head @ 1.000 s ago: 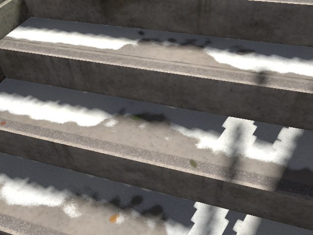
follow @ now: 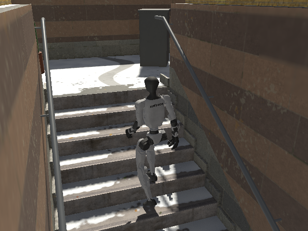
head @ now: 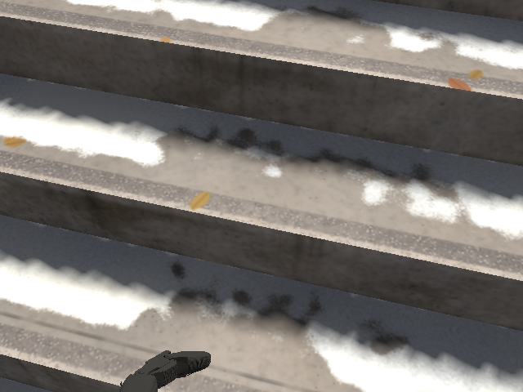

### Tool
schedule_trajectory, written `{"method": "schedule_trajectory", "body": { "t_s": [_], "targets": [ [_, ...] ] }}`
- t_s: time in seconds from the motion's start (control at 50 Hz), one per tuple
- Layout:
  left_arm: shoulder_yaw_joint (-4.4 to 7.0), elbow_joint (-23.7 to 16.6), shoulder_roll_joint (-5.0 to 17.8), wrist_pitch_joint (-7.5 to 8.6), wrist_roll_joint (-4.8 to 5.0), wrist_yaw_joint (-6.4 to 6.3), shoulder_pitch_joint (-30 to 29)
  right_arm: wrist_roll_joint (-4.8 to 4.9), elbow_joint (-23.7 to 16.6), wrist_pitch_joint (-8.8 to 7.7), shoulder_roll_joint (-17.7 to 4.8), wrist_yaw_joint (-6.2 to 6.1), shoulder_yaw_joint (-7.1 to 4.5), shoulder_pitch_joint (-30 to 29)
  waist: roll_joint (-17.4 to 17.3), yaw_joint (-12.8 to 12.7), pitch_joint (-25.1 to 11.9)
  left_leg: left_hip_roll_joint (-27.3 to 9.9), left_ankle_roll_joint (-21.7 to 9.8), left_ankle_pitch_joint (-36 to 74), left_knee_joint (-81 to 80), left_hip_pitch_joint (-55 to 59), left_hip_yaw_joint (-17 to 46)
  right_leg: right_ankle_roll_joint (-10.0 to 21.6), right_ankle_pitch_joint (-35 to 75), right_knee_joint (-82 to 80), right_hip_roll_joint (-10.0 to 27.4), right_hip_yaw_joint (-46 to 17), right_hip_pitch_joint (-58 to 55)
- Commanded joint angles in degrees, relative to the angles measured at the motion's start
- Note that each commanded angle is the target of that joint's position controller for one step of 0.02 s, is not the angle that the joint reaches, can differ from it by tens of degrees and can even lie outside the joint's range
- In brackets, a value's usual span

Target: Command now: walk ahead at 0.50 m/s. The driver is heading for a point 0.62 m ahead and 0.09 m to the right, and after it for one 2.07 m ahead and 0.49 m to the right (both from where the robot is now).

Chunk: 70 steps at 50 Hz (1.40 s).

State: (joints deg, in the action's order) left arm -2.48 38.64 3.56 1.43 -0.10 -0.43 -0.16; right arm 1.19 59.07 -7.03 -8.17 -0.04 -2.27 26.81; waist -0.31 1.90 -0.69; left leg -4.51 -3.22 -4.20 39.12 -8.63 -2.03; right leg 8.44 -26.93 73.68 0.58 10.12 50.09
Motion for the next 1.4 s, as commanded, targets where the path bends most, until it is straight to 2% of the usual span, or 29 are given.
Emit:
{"method": "schedule_trajectory", "body": {
  "t_s": [0.02, 0.08, 0.1, 0.14, 0.26, 0.28, 0.3, 0.32, 0.42, 0.48, 0.52, 0.54, 0.56, 0.58, 0.62, 0.68, 0.72, 0.74, 0.88, 0.96, 1.02, 1.06, 1.08, 1.1, 1.12, 1.16, 1.22, 1.3, 1.4],
  "targets": [
    [8.18, 5.35, 17.84, -0.87, -0.47, -2.06, 15.63, -3.47, -13.67, -1.57, -2.55, 3.06, -2.33, -4.15, 5.79, -4.17, -15.26, 7.31, -0.98, 1.76, 66.25, -34.37, 13.74, 5.11, -28.12, -59.50, 18.03, -64.56, -37.41],
    [4.46, 13.63, 3.01, 2.26, -1.35, -0.72, 14.52, -3.86, -18.87, 0.36, 3.19, 1.51, 0.02, -8.53, -0.09, 1.95, 2.28, 5.32, -3.46, 6.16, 73.46, -45.35, 10.15, 0.63, -9.30, -48.79, 11.72, -35.54, -19.57],
    [2.31, 14.27, 1.23, 2.59, -4.28, 3.33, 12.06, -0.23, -11.01, 2.58, -0.21, 4.27, 1.10, -7.94, 1.56, -1.37, 5.79, 7.36, -12.00, 10.98, 72.68, -51.90, 24.51, 0.65, 1.18, -49.18, 12.05, -32.03, -15.84],
    [4.30, 19.06, 3.15, 4.83, 0.02, 1.66, 18.87, -3.84, -18.57, 3.13, 6.17, 0.28, 2.15, -7.11, 0.88, 4.34, 2.30, 7.42, -5.91, 1.64, 76.63, -53.82, 13.78, -1.81, 5.19, -49.37, 8.75, -22.43, -23.97],
    [4.65, 19.53, 8.12, 7.31, -0.13, 0.60, 26.84, -3.09, -22.43, 4.73, 3.88, -1.27, 2.11, -19.42, 3.85, 0.14, 1.99, 4.53, -2.79, -0.90, 79.09, -65.36, 2.44, 2.35, 16.27, -57.00, 9.69, -18.08, -33.83],
    [2.49, 23.56, 5.83, 5.48, -8.17, 4.49, 35.97, -1.83, -22.14, 5.55, -2.13, 2.31, 2.60, -26.47, 11.14, -5.54, -3.35, 7.02, -9.62, -1.09, 88.00, -81.14, 10.88, 4.17, 11.89, -55.07, 10.73, -23.24, -44.41],
    [6.05, 20.54, 11.45, 6.85, -1.30, 2.00, 31.84, -3.28, -25.07, 4.88, 6.25, -0.54, 2.80, -27.72, 5.65, -2.57, 4.96, 5.11, -6.16, -11.66, 90.11, -82.93, 3.80, 3.47, 8.09, -58.90, 12.79, -21.16, -46.39],
    [5.01, 21.27, 10.46, 7.25, -0.26, 1.08, 33.23, -3.96, -26.96, 4.35, 6.22, -1.38, 3.92, -32.45, 1.87, -3.07, 6.82, 3.03, -5.52, -14.96, 86.58, -84.57, 1.75, 2.35, 8.75, -60.56, 12.32, -21.37, -45.78],
    [4.44, 24.23, 7.91, 5.50, 1.48, -2.83, 39.57, -2.70, -33.57, 6.22, 4.66, 0.59, 5.32, -39.75, 6.18, -6.90, 3.80, -2.31, -4.00, -17.37, 50.73, -61.17, -7.55, 3.79, 33.35, -76.98, 10.34, -14.15, -47.29],
    [5.50, 20.02, 14.31, 5.58, 1.29, -2.82, 36.91, 0.19, -28.29, 6.01, 4.31, 0.50, 4.17, -26.81, 7.35, 0.01, -9.47, 8.75, -6.93, -17.50, 33.23, -25.90, -16.59, 2.27, 108.15, -61.57, 12.91, -7.07, -48.17],
    [7.55, 16.52, 20.04, 8.05, 2.35, -0.88, 30.27, -1.34, -23.42, 6.05, -3.20, -0.35, 1.03, -9.43, 12.33, 9.11, -20.34, 9.36, -9.51, -17.36, 18.90, -9.03, -7.48, 0.82, 110.44, -38.86, 14.59, -7.57, -53.39],
    [7.16, 14.02, 16.45, 9.22, 3.00, 0.62, 32.63, -3.05, -21.13, 5.59, -7.58, -0.91, -0.78, -4.69, 8.15, 8.82, -24.64, -0.92, -14.42, -29.47, 12.19, 4.15, 15.36, -0.48, 95.04, -21.05, 9.17, -10.26, -36.53],
    [4.87, 22.69, 7.43, 4.86, -7.51, 11.05, 37.82, -6.42, -16.94, 9.67, -7.91, 1.84, 1.27, 3.50, -10.88, 15.18, -24.88, -9.33, -22.61, -22.79, -13.45, 13.53, 51.67, 3.81, 36.61, 7.97, -6.98, -27.76, -11.86],
    [7.62, 20.65, 12.59, 3.62, -3.74, 13.52, 32.23, -7.59, -12.75, 9.68, -11.73, 2.41, -0.85, 6.50, -9.07, 12.74, -9.35, -12.18, -16.10, -39.89, -21.68, 1.28, 57.79, 3.12, 36.94, 35.91, -8.31, -37.17, 1.14],
    [6.49, 17.41, 8.68, 4.59, -1.19, 9.91, 26.06, -3.02, -8.21, 6.81, -6.41, 4.22, -0.20, -8.84, 4.43, 3.19, -3.20, -12.58, -16.54, -34.28, -19.09, -10.75, 43.62, 4.95, 36.89, 49.91, -7.64, -32.66, 10.98],
    [3.46, 15.66, 4.17, 2.11, -0.29, 7.01, 26.37, -6.62, -3.79, 2.97, 6.55, 5.36, 4.79, -20.88, 8.39, -7.88, -5.62, -11.91, -6.39, -14.99, -18.11, -19.53, 16.46, 9.05, 39.70, 52.36, 0.05, -28.18, 15.26],
    [2.81, 12.87, 2.26, 1.16, -0.15, 6.80, 22.13, -5.02, -5.03, 0.49, 5.07, 4.09, 4.47, -25.30, 3.55, -12.04, -3.66, -5.08, -2.93, -6.03, -21.30, -28.27, -3.63, 8.42, 30.65, 42.81, 3.24, -20.28, 9.25],
    [2.52, 12.55, 2.12, 1.06, 0.42, 7.33, 19.43, -5.94, -4.00, 0.33, 3.16, 3.43, 4.33, -21.88, -2.81, -9.95, -4.19, -4.07, -5.12, -3.74, -23.33, -27.00, -4.69, 7.69, 24.66, 55.09, 2.26, -15.94, 10.81],
    [1.05, 3.96, 7.18, 1.45, -0.18, 4.07, -3.98, -10.70, 4.38, 1.72, -2.09, 3.96, 4.72, 2.60, -1.30, -0.54, -2.83, -7.56, -5.38, 5.49, -24.65, 4.08, -5.26, 7.18, 25.90, 38.57, 1.68, -15.65, 37.14],
    [0.53, 2.41, 3.66, -3.27, -1.57, 4.92, -8.70, -5.74, -0.24, 0.25, -5.18, 5.07, 4.37, -3.46, -7.29, -4.52, -4.19, -10.59, -6.04, 42.83, -31.09, -3.60, -12.92, 1.61, 14.06, 18.04, 4.10, -2.12, 13.50],
    [1.55, 2.22, 7.35, -2.90, -0.92, 5.75, -2.63, -3.08, -1.84, -2.29, -16.00, 3.96, 1.37, -3.41, -8.54, -8.34, -5.89, -13.61, -6.65, 79.59, -21.56, 4.91, -13.07, -1.36, 10.19, -1.18, -3.96, 0.66, -1.81],
    [2.94, 5.47, 12.08, -1.40, -0.19, 2.46, 8.90, -5.28, -3.79, -2.04, -13.74, 4.23, 0.74, -2.67, -5.23, -8.13, -17.56, -11.77, -3.35, 84.26, -5.25, 0.33, -11.91, 4.53, 31.60, -8.77, -4.28, -10.18, -23.44],
    [4.21, 6.14, 15.10, -1.56, -1.05, 0.67, 15.95, -6.84, -6.05, -1.55, -12.74, 4.47, 0.61, -3.97, 0.09, -9.48, -26.99, -7.46, -1.77, 61.00, 7.29, -10.16, -9.53, 10.15, 34.37, -17.46, -0.75, -25.46, -38.30],
    [4.83, 6.72, 18.37, -2.05, -5.23, 0.50, 23.60, -5.44, -10.04, -0.02, -9.32, 5.14, -0.08, -13.79, 12.88, -13.93, -26.01, 5.39, 1.23, -5.38, 30.66, -28.64, -3.33, 15.60, 23.30, -39.73, 7.43, -47.93, -44.82],
    [7.17, 7.87, 22.50, -0.83, -5.77, 0.69, 24.06, -2.12, -9.10, 1.22, -8.15, 6.54, 0.15, -11.89, 10.49, -13.95, -21.80, 7.34, 0.07, -4.33, 53.27, -36.25, 12.13, 14.66, 15.63, -46.29, 10.92, -57.74, -40.57],
    [5.90, 10.60, 15.83, 2.10, -3.54, 1.09, 13.54, -3.38, -9.57, 1.12, -5.77, 4.12, 0.41, -13.00, 3.40, -6.22, -9.23, 6.47, -1.38, -0.70, 61.46, -44.25, 15.83, 10.48, 2.33, -42.81, 6.48, -46.58, -25.25],
    [2.99, 9.80, 6.94, 3.68, -0.75, 1.91, 0.92, -4.79, -10.99, 1.33, -5.23, 1.18, 1.34, -13.27, 1.95, 1.94, -8.74, 5.54, -2.87, -5.38, 60.85, -43.81, 15.08, 6.59, 12.55, -46.39, 1.26, -35.11, -17.16],
    [4.64, 7.17, 12.84, 4.26, -3.26, 2.70, 4.32, -3.24, -15.52, 3.09, -9.81, 0.18, 0.67, -21.05, -1.75, 0.66, -13.85, 2.89, 5.47, -12.17, 55.63, -46.57, 8.05, 6.53, 38.53, -46.97, 3.89, -26.24, -23.50],
    [5.66, -1.76, 17.86, 6.37, -1.06, 1.33, -3.84, -3.79, -16.07, 2.86, -11.99, 1.38, -0.84, -16.33, 0.17, 2.54, -10.28, 1.84, 9.31, -4.24, 38.74, -17.67, 1.84, 1.51, 37.29, -50.77, 1.04, -19.63, -9.46]
  ]
}}
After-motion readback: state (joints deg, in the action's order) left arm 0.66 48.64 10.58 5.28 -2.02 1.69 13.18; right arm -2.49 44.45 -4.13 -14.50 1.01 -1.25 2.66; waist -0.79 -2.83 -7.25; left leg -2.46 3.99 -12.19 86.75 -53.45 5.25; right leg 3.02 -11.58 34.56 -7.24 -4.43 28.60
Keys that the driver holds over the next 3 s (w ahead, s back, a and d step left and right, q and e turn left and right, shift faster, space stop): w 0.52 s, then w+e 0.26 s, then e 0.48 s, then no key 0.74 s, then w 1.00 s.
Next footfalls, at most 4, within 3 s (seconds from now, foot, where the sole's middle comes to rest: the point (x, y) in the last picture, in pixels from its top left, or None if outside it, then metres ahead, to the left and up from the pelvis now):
0.52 left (227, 335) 0.51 0.08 -0.47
1.04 right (339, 194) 0.73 -0.16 -0.30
1.50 left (239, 170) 0.81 0.05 -0.30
2.66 left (313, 30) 1.08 -0.12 -0.13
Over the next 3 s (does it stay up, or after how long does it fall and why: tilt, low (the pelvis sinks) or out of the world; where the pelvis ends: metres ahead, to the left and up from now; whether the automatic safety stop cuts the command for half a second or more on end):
stays up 1.07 -0.23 0.63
